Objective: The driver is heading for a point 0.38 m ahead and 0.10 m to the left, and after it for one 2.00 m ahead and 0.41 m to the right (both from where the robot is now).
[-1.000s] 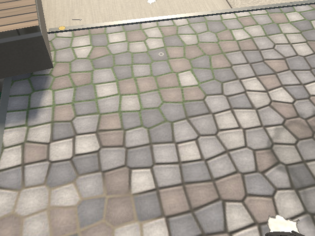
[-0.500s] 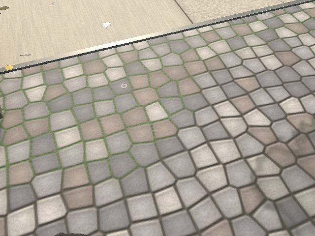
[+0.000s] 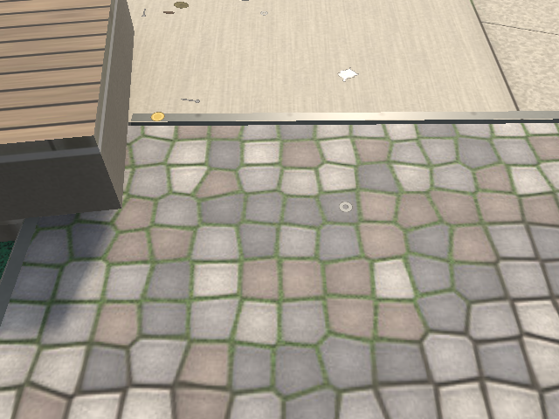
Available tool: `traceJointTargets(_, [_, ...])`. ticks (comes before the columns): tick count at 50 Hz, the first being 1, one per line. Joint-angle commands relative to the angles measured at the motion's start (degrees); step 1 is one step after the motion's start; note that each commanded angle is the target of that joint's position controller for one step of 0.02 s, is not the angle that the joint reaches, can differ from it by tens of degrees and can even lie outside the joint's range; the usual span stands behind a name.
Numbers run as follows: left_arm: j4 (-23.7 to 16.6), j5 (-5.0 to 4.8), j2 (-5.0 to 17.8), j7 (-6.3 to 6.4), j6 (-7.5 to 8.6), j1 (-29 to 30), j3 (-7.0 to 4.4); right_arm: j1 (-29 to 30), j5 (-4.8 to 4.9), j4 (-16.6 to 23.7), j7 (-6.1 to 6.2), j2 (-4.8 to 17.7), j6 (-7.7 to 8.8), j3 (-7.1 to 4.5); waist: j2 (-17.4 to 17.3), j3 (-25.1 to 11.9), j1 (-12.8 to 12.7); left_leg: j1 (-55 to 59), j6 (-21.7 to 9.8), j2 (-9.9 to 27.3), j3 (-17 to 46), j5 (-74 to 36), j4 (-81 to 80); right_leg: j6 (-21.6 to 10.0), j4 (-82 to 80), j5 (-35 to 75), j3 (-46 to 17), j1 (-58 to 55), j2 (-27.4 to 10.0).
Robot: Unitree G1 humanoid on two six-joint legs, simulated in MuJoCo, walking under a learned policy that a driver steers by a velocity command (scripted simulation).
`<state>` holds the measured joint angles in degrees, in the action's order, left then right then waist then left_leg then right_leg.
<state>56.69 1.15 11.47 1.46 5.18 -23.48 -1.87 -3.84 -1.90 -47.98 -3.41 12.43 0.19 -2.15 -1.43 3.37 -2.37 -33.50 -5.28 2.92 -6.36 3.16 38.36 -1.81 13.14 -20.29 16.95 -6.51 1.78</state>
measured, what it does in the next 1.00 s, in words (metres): walks ahead: left foot, then right foot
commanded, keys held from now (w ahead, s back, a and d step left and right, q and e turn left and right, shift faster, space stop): w+q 0.26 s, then w+e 0.74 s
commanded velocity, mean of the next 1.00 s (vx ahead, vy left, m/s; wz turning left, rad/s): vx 0.50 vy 0.00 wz -0.03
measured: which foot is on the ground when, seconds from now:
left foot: up 0.00-0.06, down 0.08-0.62, up 0.64-1.00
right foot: down 0.00-0.10, up 0.12-0.60, down 0.62-1.00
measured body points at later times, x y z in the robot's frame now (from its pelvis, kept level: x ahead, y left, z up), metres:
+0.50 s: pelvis +0.27 +0.03 +0.01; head +0.30 +0.05 +0.45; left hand +0.39 +0.30 -0.12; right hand +0.31 -0.23 -0.12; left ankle +0.15 +0.07 -0.73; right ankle +0.47 -0.08 -0.69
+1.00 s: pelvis +0.56 +0.03 +0.01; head +0.59 +0.01 +0.46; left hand +0.57 +0.31 -0.11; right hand +0.73 -0.22 -0.10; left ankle +0.73 +0.20 -0.67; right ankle +0.50 -0.03 -0.73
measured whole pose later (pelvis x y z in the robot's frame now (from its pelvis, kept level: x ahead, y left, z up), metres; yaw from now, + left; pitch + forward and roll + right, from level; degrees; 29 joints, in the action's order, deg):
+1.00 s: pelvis +0.56 +0.03 +0.01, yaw -6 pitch +1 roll +0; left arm 51.3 0.0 14.9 -0.5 2.6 -23.0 -3.9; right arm -4.2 -2.3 -43.6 -1.1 15.0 1.8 -0.7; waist -2.2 2.3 -3.8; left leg -37.3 3.4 5.8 3.5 4.3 43.6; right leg -6.9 16.3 -12.5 -7.5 4.1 8.7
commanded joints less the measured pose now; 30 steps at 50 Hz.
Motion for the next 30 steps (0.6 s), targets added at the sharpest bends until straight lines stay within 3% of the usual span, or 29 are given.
traceJointTargets(1, [-1.62, 0.23, 10.36, 0.88, -0.40, -1.19, -2.17, 0.19, -0.21, 3.55, 0.31, 3.83, 0.58, -0.89, 7.12, -0.29, 2.80, 4.53, -3.55, -4.62, -3.75, 7.24, -1.70, -4.04, 7.94, 63.26, -1.99, -1.36, -17.27])
traceJointTargets(2, [-1.81, 0.36, 11.28, 0.93, -0.95, -0.55, -2.46, -3.74, -0.19, 2.55, 0.60, 4.72, 0.68, -1.42, 7.48, -2.67, 4.65, 8.88, -5.08, -6.54, -4.14, 10.42, -2.36, -4.26, 14.85, 67.89, -1.65, -1.63, -17.49])
traceJointTargets(3, [-2.17, 0.37, 12.04, 0.78, -1.53, -0.23, -2.72, -9.38, -0.29, 0.97, 0.94, 6.09, 1.05, -2.25, 7.25, -6.06, 6.86, 15.74, -6.71, -8.18, -3.52, 12.13, -4.72, -4.31, 24.50, 65.90, -1.73, 0.27, -17.62])
traceJointTargets(4, [-3.14, 0.14, 12.20, 0.42, -1.76, 1.14, -2.80, -18.10, -0.91, -1.63, 1.64, 8.72, 1.52, -3.62, 3.99, -10.34, 11.35, 28.57, -9.17, -6.99, 0.85, 11.01, -10.31, -2.72, 39.20, 54.38, -1.09, 8.47, -16.40])
traceJointTargets(5, [-5.97, -0.23, 6.55, -0.22, -1.47, -0.23, -1.65, -20.70, -1.18, -1.92, 2.54, 15.21, 1.47, -5.46, -6.13, -15.16, 9.68, 44.19, -14.53, 8.95, 23.13, 13.20, -11.61, -0.20, 58.74, 13.20, -1.56, 27.97, -10.27])
traceJointTargets(6, [-10.05, -0.58, 7.71, -1.08, -0.82, 3.05, -2.04, -19.65, 0.41, -0.65, 2.43, 18.47, 0.81, -6.10, -9.27, -18.60, 8.39, 51.44, -22.08, 17.55, 51.14, 11.62, -21.38, 1.83, 71.86, -11.97, -12.62, 45.06, 0.97])
traceJointTargets(7, [-11.10, -0.02, 9.06, -1.36, -0.12, 9.56, -2.12, -17.90, 1.29, -1.18, 2.89, 16.33, 0.34, -5.67, -1.02, -10.53, 8.76, 46.70, -19.42, 15.97, 41.85, 10.45, -23.21, 1.22, 70.39, -5.63, -18.84, 51.29, -4.03])
traceJointTargets(8, [-11.45, -0.64, 8.67, -1.53, 0.68, 9.83, -1.85, -14.96, 1.64, -1.17, 3.22, 13.32, 0.49, -4.92, 1.02, -4.91, 6.52, 38.60, -16.87, 14.21, 35.03, 5.78, -24.20, 1.03, 65.10, -0.18, -18.55, 49.66, -6.24])
traceJointTargets(9, [-10.38, -0.46, 8.50, -1.35, 0.69, 8.53, -1.97, -12.11, 1.49, -0.91, 3.37, 10.83, 0.85, -4.27, 4.04, -1.79, 3.51, 32.24, -13.87, 10.76, 29.49, -1.01, -24.93, 1.29, 59.68, 1.86, -18.50, 45.81, -7.97])
traceJointTargets(11, [-9.88, 1.44, 7.72, -1.52, -1.43, 6.15, -1.84, -9.94, 2.06, -0.40, 3.67, 8.83, 1.97, -3.43, 2.76, -2.36, 0.64, 26.10, -11.78, 6.15, 22.52, -9.65, -25.44, 2.98, 54.32, 2.76, -18.67, 38.97, -9.09])
traceJointTargets(12, [-10.21, 1.74, 7.32, -1.76, -2.35, 6.23, -1.83, -10.80, 2.21, -0.53, 3.53, 9.07, 2.66, -3.39, 2.32, -3.02, 0.36, 25.34, -11.83, 5.11, 21.50, -13.01, -25.34, 3.71, 53.02, 2.75, -18.09, 38.23, -8.84])
traceJointTargets(14, [-10.88, 1.59, 6.39, -2.23, -3.36, 7.49, -1.59, -12.79, 2.09, -1.06, 3.33, 10.31, 3.39, -3.58, 1.34, -3.13, 0.30, 24.66, -11.17, 3.80, 18.96, -14.77, -26.28, 4.59, 48.90, 5.82, -16.77, 39.32, -8.75])
traceJointTargets(18, [-12.77, 0.99, 6.29, -2.79, -3.54, 15.35, -1.25, -18.19, 1.78, -2.85, 3.10, 8.99, 3.98, -2.80, -1.28, -0.91, 3.88, 28.70, -6.68, 3.02, 15.28, -18.31, -28.50, 3.70, 37.81, 15.98, -15.06, 43.57, -9.38])
traceJointTargets(21, [-14.10, 0.26, 6.32, -3.13, -3.36, 20.25, -0.93, -20.40, 1.40, -3.61, 3.21, 9.16, 4.35, -2.41, -2.02, -0.54, 5.99, 34.11, -4.46, 3.82, 12.99, -20.04, -29.04, 1.95, 31.23, 20.55, -14.30, 45.17, -8.40])
traceJointTargets(25, [-15.74, -0.01, 6.23, -3.68, -2.92, 25.15, -0.47, -22.25, 0.40, -5.13, 4.02, 8.86, 4.52, -1.76, -1.75, 1.99, 7.21, 39.98, -4.31, 6.64, 9.94, -22.28, -29.91, -0.85, 24.23, 20.31, -13.39, 45.65, -5.75])
traceJointTargets(27, [-15.86, -0.04, 6.53, -3.82, -2.70, 24.14, -0.57, -20.94, 0.06, -5.49, 4.61, 9.30, 4.59, -1.57, -1.83, 2.21, 5.64, 41.53, -3.64, 7.93, 7.67, -29.98, -27.92, -2.79, 21.14, 16.96, -12.99, 42.08, -3.49])
traceJointTargets(28, [-15.26, 0.01, 6.89, -3.63, -2.68, 21.95, -0.78, -19.70, -0.02, -5.45, 4.90, 9.80, 4.70, -1.54, -2.34, 1.14, 4.26, 41.89, -3.04, 8.18, 6.30, -39.12, -24.94, -3.98, 20.37, 14.54, -11.89, 38.31, -1.68])
traceJointTargets(30, [-12.48, 0.24, 8.55, -2.89, -2.48, 12.90, -1.68, -18.51, -0.42, -5.63, 5.39, 11.10, 4.51, -1.68, -3.31, -3.98, 0.17, 43.46, -2.08, 8.46, 4.43, -54.47, -12.06, -6.32, 19.23, 9.15, -10.18, 29.07, 2.23])
Velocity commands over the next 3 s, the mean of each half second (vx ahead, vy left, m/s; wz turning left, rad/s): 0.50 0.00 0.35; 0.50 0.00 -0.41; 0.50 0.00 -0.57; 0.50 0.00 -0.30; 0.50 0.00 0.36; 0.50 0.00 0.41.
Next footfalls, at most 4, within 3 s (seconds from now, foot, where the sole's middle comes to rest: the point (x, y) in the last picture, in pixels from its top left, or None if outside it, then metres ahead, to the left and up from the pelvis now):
0.08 left None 0.19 0.07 -0.77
0.62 right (315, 386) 0.54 -0.02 -0.77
1.16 left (258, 273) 0.84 0.13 -0.77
1.68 right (368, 230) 1.00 -0.18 -0.77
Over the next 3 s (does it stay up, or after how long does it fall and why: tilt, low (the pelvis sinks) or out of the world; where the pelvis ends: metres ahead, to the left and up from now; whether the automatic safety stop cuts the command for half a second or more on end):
stays up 1.56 -0.34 0.01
